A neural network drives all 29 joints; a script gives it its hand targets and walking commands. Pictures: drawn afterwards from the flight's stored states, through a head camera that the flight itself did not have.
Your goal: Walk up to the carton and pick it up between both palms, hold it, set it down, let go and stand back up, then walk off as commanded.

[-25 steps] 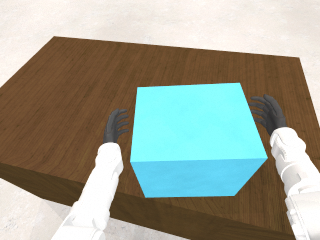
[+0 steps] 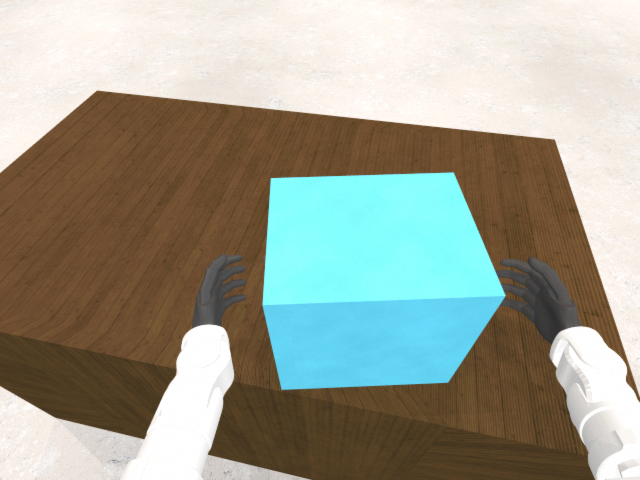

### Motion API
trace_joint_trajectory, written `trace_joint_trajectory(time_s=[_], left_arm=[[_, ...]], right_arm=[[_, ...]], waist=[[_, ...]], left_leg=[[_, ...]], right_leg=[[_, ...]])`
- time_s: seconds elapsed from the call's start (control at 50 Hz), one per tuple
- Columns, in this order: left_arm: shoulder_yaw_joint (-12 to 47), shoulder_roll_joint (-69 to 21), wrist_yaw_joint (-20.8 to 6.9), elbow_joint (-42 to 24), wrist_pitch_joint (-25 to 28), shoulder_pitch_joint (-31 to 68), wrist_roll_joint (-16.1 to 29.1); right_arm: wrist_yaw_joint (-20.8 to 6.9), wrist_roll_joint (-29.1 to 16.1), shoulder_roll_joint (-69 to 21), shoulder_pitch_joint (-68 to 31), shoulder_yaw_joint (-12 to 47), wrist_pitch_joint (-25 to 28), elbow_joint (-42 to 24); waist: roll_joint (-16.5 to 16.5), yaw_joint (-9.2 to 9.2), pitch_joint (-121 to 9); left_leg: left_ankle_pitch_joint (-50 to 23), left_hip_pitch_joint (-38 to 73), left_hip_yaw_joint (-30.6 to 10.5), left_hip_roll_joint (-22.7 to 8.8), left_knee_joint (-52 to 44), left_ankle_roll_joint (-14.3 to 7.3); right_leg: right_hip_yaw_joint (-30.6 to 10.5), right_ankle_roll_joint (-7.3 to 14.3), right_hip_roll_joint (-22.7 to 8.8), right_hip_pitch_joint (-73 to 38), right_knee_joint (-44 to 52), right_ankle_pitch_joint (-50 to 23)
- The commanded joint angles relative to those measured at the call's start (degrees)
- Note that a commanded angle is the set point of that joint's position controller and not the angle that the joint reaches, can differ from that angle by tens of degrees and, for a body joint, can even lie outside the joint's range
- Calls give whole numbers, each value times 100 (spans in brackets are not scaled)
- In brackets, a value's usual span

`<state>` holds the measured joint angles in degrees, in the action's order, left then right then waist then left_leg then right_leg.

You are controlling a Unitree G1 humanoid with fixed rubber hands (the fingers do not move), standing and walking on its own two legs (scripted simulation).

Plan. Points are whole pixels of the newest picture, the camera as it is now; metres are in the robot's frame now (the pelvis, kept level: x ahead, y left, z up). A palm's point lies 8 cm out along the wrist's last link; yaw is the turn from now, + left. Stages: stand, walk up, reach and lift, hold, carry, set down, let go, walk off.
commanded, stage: set down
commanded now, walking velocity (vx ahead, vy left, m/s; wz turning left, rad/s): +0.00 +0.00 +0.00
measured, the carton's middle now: (364, 285) +0.40 -0.01 +0.02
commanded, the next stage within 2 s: none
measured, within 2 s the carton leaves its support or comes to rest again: neither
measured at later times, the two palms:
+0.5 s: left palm (197, 342) +0.28 +0.19 +0.03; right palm (587, 372) +0.30 -0.28 +0.02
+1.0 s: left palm (188, 399) +0.21 +0.18 +0.03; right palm (608, 441) +0.22 -0.28 +0.02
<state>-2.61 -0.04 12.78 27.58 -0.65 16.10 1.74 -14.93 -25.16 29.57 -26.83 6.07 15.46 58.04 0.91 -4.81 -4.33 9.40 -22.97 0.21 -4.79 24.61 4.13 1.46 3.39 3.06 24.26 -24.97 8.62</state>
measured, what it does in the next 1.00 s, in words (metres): stands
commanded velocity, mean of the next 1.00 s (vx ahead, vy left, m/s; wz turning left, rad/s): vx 0.00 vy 0.00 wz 0.00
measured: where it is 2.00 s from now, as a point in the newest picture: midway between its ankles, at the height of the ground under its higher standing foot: outside the picture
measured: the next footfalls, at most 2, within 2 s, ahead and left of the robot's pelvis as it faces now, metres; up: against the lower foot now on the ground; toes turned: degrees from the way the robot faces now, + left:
none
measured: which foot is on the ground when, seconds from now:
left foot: down 0.00-1.00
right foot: down 0.00-1.00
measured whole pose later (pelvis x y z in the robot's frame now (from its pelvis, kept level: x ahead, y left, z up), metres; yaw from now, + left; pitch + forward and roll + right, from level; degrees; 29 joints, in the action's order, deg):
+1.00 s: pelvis +0.02 +0.01 +0.01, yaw -1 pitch -1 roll +0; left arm 2.6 -3.2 14.7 -0.5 -2.2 -20.3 -3.1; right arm -18.2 -26.0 30.5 9.2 2.9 17.2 33.0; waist -1.1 -1.3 -2.2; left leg 11.8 -8.3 0.5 -3.8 21.4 3.5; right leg -0.7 2.8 3.0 10.4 -22.8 11.1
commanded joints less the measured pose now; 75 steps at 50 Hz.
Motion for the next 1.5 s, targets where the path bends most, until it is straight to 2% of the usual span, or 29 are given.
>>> trace_joint_trajectory(time_s=[0.0,0.06,0.14,0.26,0.34,0.4,0.42,0.46,0.54,0.6,0.62,0.7,0.72,0.78,0.8,0.88,0.9,1.02,1.08,1.1,1.12,1.14,1.18,1.2,1.24,1.34,1.36,1.46,1.48], left_arm=[[12,417,87,-1052,135,1820,87],[108,385,151,-1243,51,1642,65],[116,219,117,-1573,-186,784,-123],[45,318,70,-1605,-205,748,-199],[136,108,56,-2346,-44,-210,-275],[223,-47,26,-2273,5,-710,-297],[131,-7,-1,-2296,39,-1128,-371],[282,-53,1,-2459,105,-1065,-350],[378,-90,112,-2859,201,-1127,-324],[535,-209,136,-3022,231,-1568,-262],[482,-224,161,-3089,204,-1805,-352],[344,-223,123,-3289,175,-2559,-451],[366,-217,159,-3245,163,-2252,-508],[496,-304,175,-3176,77,-2229,-490],[490,-353,198,-3310,85,-2298,-530],[605,-385,177,-3849,62,-3158,-478],[505,-333,191,-3832,74,-3107,-502],[559,-235,212,-3868,-100,-3028,-541],[668,-250,258,-3934,-104,-2917,-327],[707,-236,315,-4258,-83,-2859,-342],[658,-181,191,-3403,-227,-2948,-308],[608,-140,199,-3648,-231,-2909,-347],[555,-113,77,-3095,-377,-2867,-458],[596,-192,152,-3592,-325,-3000,-456],[523,-113,175,-3784,-313,-2935,-404],[417,-22,135,-3552,-291,-3287,-494],[484,30,57,-3208,-322,-3290,-504],[436,82,-55,-3283,-169,-3664,-492],[440,62,23,-3841,-57,-3590,-474]], right_arm=[[-80,24,1199,-2056,-436,73,-943],[-149,17,1231,-1791,-637,-18,-898],[-213,-55,1303,-850,-531,-89,-778],[-198,-12,1341,-911,-708,46,-1309],[-240,-130,1565,61,-657,261,-1449],[-292,-230,1619,498,-591,373,-1454],[-264,-273,1598,917,-477,407,-1483],[-278,-284,1644,788,-633,516,-1748],[-372,-303,1585,884,-604,568,-1962],[-422,-313,1702,1322,-716,590,-1963],[-446,-375,1711,1513,-683,585,-1991],[-391,-324,1617,2241,-578,587,-2261],[-392,-345,1593,1863,-652,553,-2379],[-389,-233,1514,1908,-738,454,-2548],[-399,-221,1526,2034,-818,448,-2719],[-337,-217,1545,2910,-810,418,-3010],[-317,-157,1471,2854,-771,398,-3123],[-251,67,1235,3100,-973,117,-3357],[-251,178,1270,2964,-1247,54,-3849],[-276,109,1260,3010,-1286,31,-4019],[-201,323,1062,3153,-1228,-123,-3636],[-207,299,1104,3062,-1241,-177,-3841],[-165,414,924,3132,-1108,-377,-3460],[-222,334,1012,3153,-1175,-317,-3870],[-224,339,1155,3040,-1280,-332,-4056],[-165,394,1131,3389,-1340,-277,-3885],[-113,447,1043,3399,-1266,-300,-3624],[-89,499,961,3726,-1182,-169,-3494],[-134,373,1093,3586,-1224,-39,-3853]], waist=[[-920,72,-1973],[-802,105,-1957],[-509,206,-1675],[-642,194,-1507],[-664,347,-1629],[-763,366,-1458],[-809,313,-1208],[-818,430,-1334],[-670,324,-1064],[-737,448,-1033],[-619,349,-992],[-866,328,-657],[-723,230,-626],[-793,346,-347],[-766,290,-532],[-695,379,-392],[-786,295,-329],[-698,415,399],[-868,354,280],[-727,343,223],[-948,463,614],[-857,372,557],[-877,414,900],[-686,316,544],[-746,260,323],[-718,286,234],[-773,403,352],[-773,344,77],[-656,267,-232]], left_leg=[[59,226,117,447,-178,-389],[269,290,50,425,-183,-373],[-138,680,-14,431,-255,-316],[-165,367,85,518,-293,-343],[-1029,897,34,484,-237,-259],[-1219,1143,-11,458,-244,-280],[-1209,1240,16,483,-283,-282],[-1141,1245,20,496,-252,-288],[-732,1170,45,436,-312,-282],[-845,1381,13,408,-305,-266],[-893,1469,28,400,-323,-255],[-753,1302,92,471,-374,-300],[-604,1249,127,479,-417,-296],[-170,1201,128,446,-485,-364],[-185,1351,124,415,-470,-325],[-551,1541,123,436,-450,-254],[-555,1565,150,429,-485,-260],[247,1476,136,392,-596,-325],[508,1363,136,326,-596,-324],[500,1366,89,321,-611,-307],[752,1326,179,366,-611,-369],[657,1316,159,340,-636,-359],[864,1281,199,378,-700,-380],[560,1426,112,315,-710,-339],[444,1398,105,305,-686,-311],[-266,1645,184,337,-636,-281],[-172,1652,206,375,-589,-318],[-687,1677,183,427,-534,-243],[-905,1819,143,370,-499,-206]], right_leg=[[-605,-304,-122,-1355,461,587],[-648,-220,-149,-1308,478,898],[-557,-171,-100,-1497,517,103],[-579,-198,-137,-1764,452,-264],[-389,-207,-54,-2007,307,-1832],[-341,-158,-25,-1880,390,-2005],[-385,-165,-60,-1981,472,-2008],[-365,-154,-36,-1874,433,-2025],[-362,-88,-66,-1532,548,-1161],[-284,-8,0,-1441,503,-1335],[-306,13,-11,-1403,533,-1326],[-495,-36,-129,-1831,561,-1571],[-505,-28,-129,-1699,554,-1297],[-570,-3,-190,-1490,679,-570],[-565,4,-183,-1452,711,-435],[-540,8,-170,-1598,675,-1000],[-515,21,-167,-1596,686,-962],[-724,53,-318,-1236,972,467],[-687,80,-334,-1141,969,1005],[-756,90,-360,-1139,1006,1144],[-805,40,-396,-1025,1066,1266],[-837,53,-415,-1049,1116,1332],[-855,47,-455,-1041,1165,1384],[-790,68,-395,-1149,1144,1250],[-733,88,-366,-1249,1079,1106],[-497,117,-214,-1359,917,-13],[-599,99,-271,-1288,947,-47],[-513,54,-212,-1692,781,-936],[-416,102,-144,-1670,723,-1049]])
